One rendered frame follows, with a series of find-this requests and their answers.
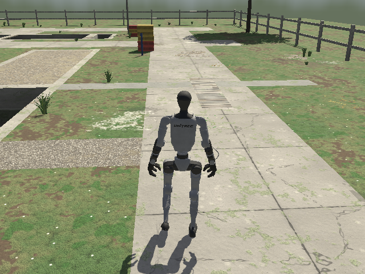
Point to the robot left forearm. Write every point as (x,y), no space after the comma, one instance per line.
(155,153)

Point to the left robot hand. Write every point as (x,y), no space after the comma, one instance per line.
(151,167)

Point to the robot right shin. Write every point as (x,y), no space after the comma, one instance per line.
(193,211)

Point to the robot right thigh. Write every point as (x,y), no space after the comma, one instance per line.
(195,175)

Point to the robot right forearm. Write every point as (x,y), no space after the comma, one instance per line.
(210,154)

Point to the right robot upper arm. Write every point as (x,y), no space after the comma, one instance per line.
(203,131)

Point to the right robot hand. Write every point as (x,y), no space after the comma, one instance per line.
(212,168)

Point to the left robot upper arm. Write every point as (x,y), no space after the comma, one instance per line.
(162,130)

